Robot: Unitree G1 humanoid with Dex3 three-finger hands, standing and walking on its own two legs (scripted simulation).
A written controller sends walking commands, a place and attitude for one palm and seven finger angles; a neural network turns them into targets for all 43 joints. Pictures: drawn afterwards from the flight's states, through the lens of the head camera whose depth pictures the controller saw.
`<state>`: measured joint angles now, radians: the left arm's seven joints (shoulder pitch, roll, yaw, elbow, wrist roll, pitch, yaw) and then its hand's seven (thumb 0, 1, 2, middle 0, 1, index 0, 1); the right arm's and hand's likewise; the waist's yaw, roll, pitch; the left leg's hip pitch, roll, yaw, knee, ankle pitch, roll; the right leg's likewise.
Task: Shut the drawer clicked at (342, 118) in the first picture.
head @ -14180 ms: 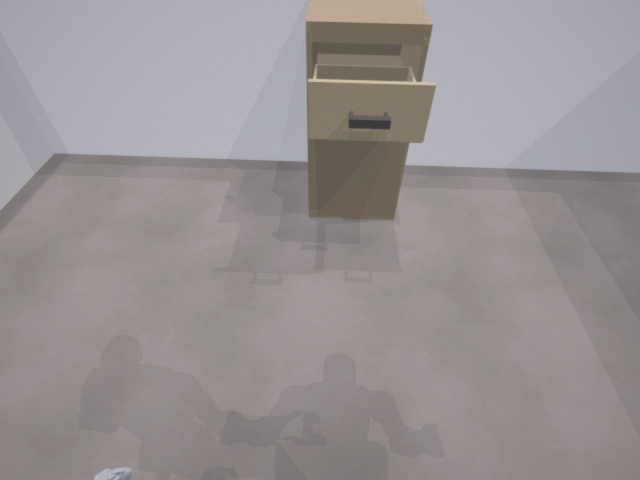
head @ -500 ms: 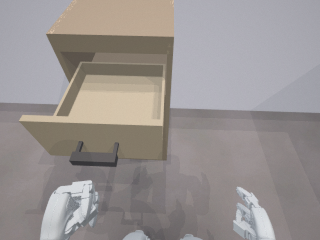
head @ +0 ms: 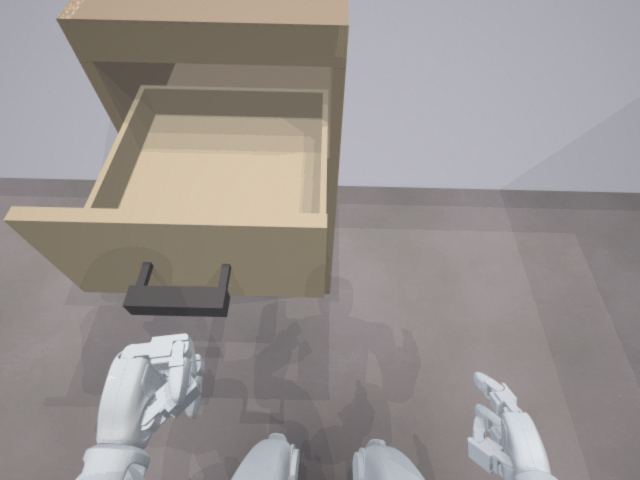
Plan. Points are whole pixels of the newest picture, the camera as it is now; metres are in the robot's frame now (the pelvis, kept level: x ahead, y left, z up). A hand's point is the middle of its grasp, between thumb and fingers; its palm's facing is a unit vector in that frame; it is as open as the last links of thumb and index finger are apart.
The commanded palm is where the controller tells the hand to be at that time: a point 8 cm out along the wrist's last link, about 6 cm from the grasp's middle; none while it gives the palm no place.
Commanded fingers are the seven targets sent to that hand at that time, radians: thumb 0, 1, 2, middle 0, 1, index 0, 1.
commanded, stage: bring the fist close to the handle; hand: left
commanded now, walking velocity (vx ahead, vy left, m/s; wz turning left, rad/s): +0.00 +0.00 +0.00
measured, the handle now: (182, 285) +0.34 +0.19 +0.02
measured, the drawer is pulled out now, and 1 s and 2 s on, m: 0.30 0.30 0.19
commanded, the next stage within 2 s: push the drawer shut in 0.56 s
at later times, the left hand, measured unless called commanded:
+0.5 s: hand (206, 370) +0.24 +0.14 +0.02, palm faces -0.02 -1.00 -0.01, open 3.2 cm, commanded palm +0.22 +0.20 +0.03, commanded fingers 0.00 0.90 0.90 -1.40 -1.60 -1.40 -1.60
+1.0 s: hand (212, 348) +0.27 +0.14 +0.03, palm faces -0.01 -1.00 -0.05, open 3.2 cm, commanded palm +0.25 +0.20 +0.03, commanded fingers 0.00 0.90 0.90 -1.40 -1.60 -1.40 -1.60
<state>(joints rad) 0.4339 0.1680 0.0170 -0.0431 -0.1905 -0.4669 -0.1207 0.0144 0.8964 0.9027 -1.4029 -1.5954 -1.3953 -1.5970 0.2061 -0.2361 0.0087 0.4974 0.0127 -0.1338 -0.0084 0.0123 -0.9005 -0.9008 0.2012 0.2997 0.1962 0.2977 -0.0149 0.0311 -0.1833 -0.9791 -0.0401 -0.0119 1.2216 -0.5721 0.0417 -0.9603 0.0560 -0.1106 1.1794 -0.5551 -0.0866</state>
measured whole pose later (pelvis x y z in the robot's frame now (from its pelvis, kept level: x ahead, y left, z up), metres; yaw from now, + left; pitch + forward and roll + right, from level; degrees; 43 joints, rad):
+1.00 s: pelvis +0.00 +0.01 -0.01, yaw +0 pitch +21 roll -2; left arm 0.22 0.18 -0.04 0.06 -0.12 -0.43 -0.01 0.02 0.87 0.92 -1.40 -1.60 -1.40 -1.60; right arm 0.20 -0.23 0.03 0.49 0.00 -0.04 0.01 0.01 -0.90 -0.90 0.20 0.30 0.20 0.30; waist -0.01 0.03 -0.19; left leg -1.05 -0.05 -0.01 1.27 -0.58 0.05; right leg -1.02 0.05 -0.11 1.22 -0.57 -0.08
